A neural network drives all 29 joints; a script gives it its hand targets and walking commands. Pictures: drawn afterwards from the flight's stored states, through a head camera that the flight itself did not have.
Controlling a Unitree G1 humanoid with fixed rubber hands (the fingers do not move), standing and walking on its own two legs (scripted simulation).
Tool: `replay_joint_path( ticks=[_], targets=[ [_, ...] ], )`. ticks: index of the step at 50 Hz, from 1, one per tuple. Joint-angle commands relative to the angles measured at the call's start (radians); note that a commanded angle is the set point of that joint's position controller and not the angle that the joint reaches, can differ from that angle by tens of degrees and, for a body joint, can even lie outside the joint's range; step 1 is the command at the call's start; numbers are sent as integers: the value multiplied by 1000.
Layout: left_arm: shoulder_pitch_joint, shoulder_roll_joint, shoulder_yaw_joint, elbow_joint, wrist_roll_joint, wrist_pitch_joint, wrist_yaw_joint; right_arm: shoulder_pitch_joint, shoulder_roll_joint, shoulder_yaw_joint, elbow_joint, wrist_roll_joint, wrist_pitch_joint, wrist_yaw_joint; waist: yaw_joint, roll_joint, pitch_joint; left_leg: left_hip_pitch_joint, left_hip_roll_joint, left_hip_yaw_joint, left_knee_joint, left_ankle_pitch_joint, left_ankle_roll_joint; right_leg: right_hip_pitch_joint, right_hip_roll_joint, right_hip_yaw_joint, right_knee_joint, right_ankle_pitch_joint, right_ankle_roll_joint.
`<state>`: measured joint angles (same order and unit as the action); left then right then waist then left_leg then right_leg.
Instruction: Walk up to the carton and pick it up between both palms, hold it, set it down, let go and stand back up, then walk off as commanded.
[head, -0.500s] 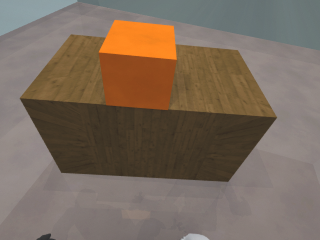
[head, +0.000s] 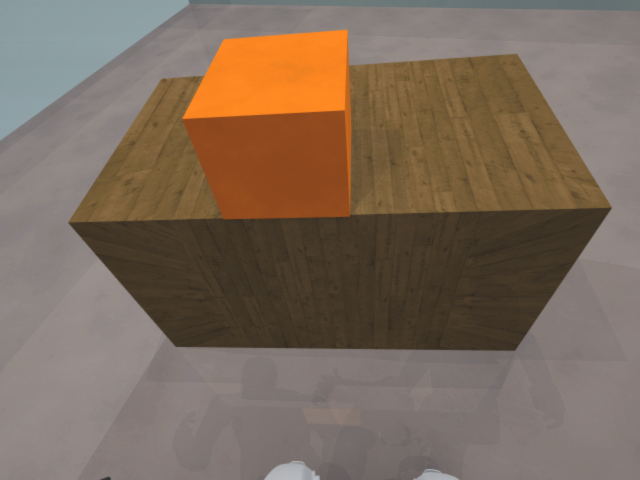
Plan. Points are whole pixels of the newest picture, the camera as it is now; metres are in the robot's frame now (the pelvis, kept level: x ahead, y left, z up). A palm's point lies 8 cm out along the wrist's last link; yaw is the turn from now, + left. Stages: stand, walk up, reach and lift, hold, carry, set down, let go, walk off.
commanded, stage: walk up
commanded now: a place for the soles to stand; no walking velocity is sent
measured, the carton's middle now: (285, 125) +0.78 +0.12 +0.02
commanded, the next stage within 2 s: none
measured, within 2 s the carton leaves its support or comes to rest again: neither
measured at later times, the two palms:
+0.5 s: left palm out of the picture +0.12 +0.31 -0.08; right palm out of the picture +0.08 -0.33 -0.08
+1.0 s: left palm out of the picture +0.14 +0.31 -0.10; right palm out of the picture +0.11 -0.34 -0.08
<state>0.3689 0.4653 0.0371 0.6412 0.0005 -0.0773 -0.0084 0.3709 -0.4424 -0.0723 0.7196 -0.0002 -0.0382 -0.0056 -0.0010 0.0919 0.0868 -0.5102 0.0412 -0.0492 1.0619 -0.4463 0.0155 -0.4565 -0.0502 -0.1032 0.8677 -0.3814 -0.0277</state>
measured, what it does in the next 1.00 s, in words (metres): steps on the spot: left foot, then right foot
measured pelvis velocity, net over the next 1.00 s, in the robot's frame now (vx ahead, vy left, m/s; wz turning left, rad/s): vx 0.05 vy -0.01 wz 0.00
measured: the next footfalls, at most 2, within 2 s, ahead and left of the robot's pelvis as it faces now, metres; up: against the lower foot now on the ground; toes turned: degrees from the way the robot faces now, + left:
left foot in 0.06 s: +0.09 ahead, +0.14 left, +0.00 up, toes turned +0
right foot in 0.40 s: +0.11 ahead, -0.11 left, +0.00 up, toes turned -3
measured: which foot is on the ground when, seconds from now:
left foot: up 0.00-0.04, down 0.06-0.42, up 0.44-0.66, down 0.68-1.00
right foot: down 0.00-0.08, up 0.10-0.38, down 0.40-0.72, up 0.74-0.96, down 0.98-1.00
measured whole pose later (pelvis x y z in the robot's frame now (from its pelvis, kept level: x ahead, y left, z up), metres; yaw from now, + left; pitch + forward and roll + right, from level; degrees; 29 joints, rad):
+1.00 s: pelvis +0.05 -0.01 -0.01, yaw +0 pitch -1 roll +0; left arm 0.32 0.48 0.04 0.64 0.00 -0.05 0.00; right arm 0.36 -0.43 -0.06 0.72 0.00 -0.08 -0.01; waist 0.00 -0.05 0.08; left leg -0.46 0.03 -0.01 0.99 -0.52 0.01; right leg -0.49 0.00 -0.02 0.97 -0.48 -0.03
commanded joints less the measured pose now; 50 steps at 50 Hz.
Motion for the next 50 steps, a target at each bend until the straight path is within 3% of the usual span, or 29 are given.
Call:
replay_joint_path(
  ticks=[1, 2, 3, 5, 8, 10, 13, 17, 18, 19, 20, 21, 22, 24, 27, 30, 31, 32, 33, 34, 35, 40, 43, 45, 46, 47, 48, 49, 50],
  targets=[
    [-73, 147, 53, -34, 14, 16, 6, 242, -248, -93, 68, -34, -71, -15, -109, -15, -174, 434, 22, -77, -511, -84, 74, -232, -103, 113, 174, -27, -75],
    [-66, 50, 23, -56, 15, 20, 14, 207, -341, -103, 36, -50, -71, -25, -96, 247, -98, 403, 235, -510, -630, -101, 147, -448, 15, 15, 387, -221, 6],
    [-65, 138, 45, -37, 5, 27, 23, 157, -369, -108, 1, -38, -64, -28, -75, 91, -80, 395, 309, -692, -694, -172, 202, -486, 54, 90, 391, -233, -2],
    [-114, 232, 71, -28, 25, 20, 24, 67, -361, -103, -7, -19, -47, -28, -72, 20, -4, 258, 358, -756, -724, -261, 294, -404, -22, 147, 323, -213, 9],
    [-58, 197, 80, -2, 17, 11, 12, 17, -289, -75, -18, -38, -53, -21, -26, 43, 11, 227, 244, -445, -572, 189, 253, -297, -16, 137, 241, -193, -7],
    [-9, 194, 83, 7, 17, 15, 8, 29, -299, -83, -15, -31, -55, -17, -30, 127, -42, 245, 222, -365, -555, 141, 246, -252, 5, 97, 188, -193, -10],
    [-34, 178, 79, 2, 17, 11, 8, 21, -300, -86, -30, -38, -47, -14, -40, 148, -53, 229, 226, -420, -530, 145, 263, -209, 6, 101, 125, -232, -17],
    [92, 180, 84, 53, 21, -20, 19, -116, -251, -55, -70, -27, -31, -11, 59, 123, -94, 3, 148, -209, -292, 270, 197, 132, 48, 81, -188, -54, -45],
    [165, 203, 97, 76, 26, -29, 27, -122, -181, -40, -73, -21, -32, -9, 98, -14, -123, -127, 91, -103, -91, 305, 127, 311, 2, 198, -297, -13, -58],
    [214, 287, 123, 69, 35, -32, 34, -88, -96, -10, -83, -7, -32, -12, 111, -289, -143, -274, -29, 8, 152, 169, 44, 393, -204, 567, -419, 35, -93],
    [156, 311, 121, 48, 24, -32, 37, -81, -115, -12, -77, -10, -30, -21, 77, -199, -100, -346, -74, -9, 129, -95, 19, 364, -332, 758, -466, 111, -143],
    [101, 313, 115, 54, 17, -22, 37, -101, -193, -34, -58, -12, -24, -25, 75, -133, -90, -306, -27, -27, 122, -141, 24, 327, -332, 750, -473, 18, -173],
    [83, 330, 120, 39, 20, -21, 38, -99, -219, -42, -60, -22, -29, -25, 71, -166, -88, -296, -9, -1, 99, -169, 26, 322, -349, 772, -458, 21, -199],
    [29, 277, 112, 40, 22, -16, 36, -70, -223, -52, -22, -13, -28, -18, 33, -173, -42, -221, 20, 9, 49, -144, 32, 244, -284, 615, -426, 87, -150],
    [-3, 268, 100, 7, 28, -11, 23, -27, -195, -49, -18, -14, -36, -8, 18, -258, -62, -111, 4, 59, -60, -144, 45, 150, -249, 493, -383, 95, -178],
    [-76, 256, 92, -5, 30, 11, 12, 33, -215, -63, 1, -25, -45, -11, -7, -308, -61, 71, 0, 87, -197, -66, 45, -21, -195, 434, -361, -274, -184],
    [-111, 227, 78, -25, 32, 20, 7, 72, -226, -66, 17, -26, -49, -13, -37, -256, -45, 213, -26, 92, -241, -58, 53, -173, -155, 364, -317, -358, -157],
    [-142, 195, 67, -30, 31, 26, 5, 124, -238, -77, 31, -28, -54, -15, -74, -201, -22, 300, -24, 26, -323, -122, 69, -302, -111, 319, -205, -426, -129],
    [-149, 143, 49, -51, 34, 31, 4, 192, -278, -93, 39, -31, -62, -23, -114, -43, -54, 391, 80, -219, -500, -302, 116, -422, -42, 218, 31, -399, -81],
    [-156, 76, 35, -50, 25, 29, 10, 183, -344, -101, 24, -47, -69, -29, -109, 155, -26, 370, 270, -626, -699, -402, 184, -503, 73, 70, 296, -257, -6],
    [-145, 162, 55, -36, 28, 30, 16, 149, -388, -107, 14, -39, -67, -33, -97, -22, -8, 315, 348, -768, -736, -318, 240, -485, 70, 150, 318, -232, -5],
    [-51, 189, 81, 9, 21, 16, 3, 5, -300, -79, -18, -34, -63, -31, -34, 5, -14, 205, 265, -465, -573, 133, 221, -248, 15, 131, 197, -197, -13],
    [-61, 167, 79, -9, 24, 12, 3, 53, -311, -86, -21, -33, -68, -30, -49, 63, -88, 349, 278, -452, -502, 292, 234, -268, 21, 116, 134, -214, -18],
    [-36, 173, 71, 4, 20, -1, 11, 3, -299, -87, -37, -32, -59, -27, -26, 119, -106, 299, 226, -328, -401, 413, 214, -168, 26, 86, -15, -110, -28],
    [12, 165, 73, 28, 21, -11, 15, -46, -270, -73, -47, -25, -54, -24, 9, 70, -110, 225, 201, -261, -297, 457, 193, -40, 35, 93, -132, -3, -34],
    [92, 192, 79, 41, 26, -23, 24, -109, -222, -58, -69, -17, -51, -21, 64, 23, -163, 69, 127, -132, -129, 524, 130, 161, 15, 171, -214, 116, -61],
    [189, 273, 108, 60, 30, -35, 34, -135, -147, -28, -94, -5, -53, -21, 110, -207, -170, -161, 4, 9, 149, 386, 48, 335, -149, 498, -341, 251, -115],
    [161, 310, 114, 46, 16, -36, 35, -124, -116, -13, -94, -9, -49, -27, 87, -245, -145, -317, -63, 47, 165, -75, 13, 409, -294, 758, -385, 420, -190],
    [142, 300, 106, 48, 9, -27, 34, -119, -174, -32, -69, -14, -34, -34, 73, -140, -161, -311, -27, -1, 149, -204, 21, 434, -318, 782, -370, 390, -229]
  ],
)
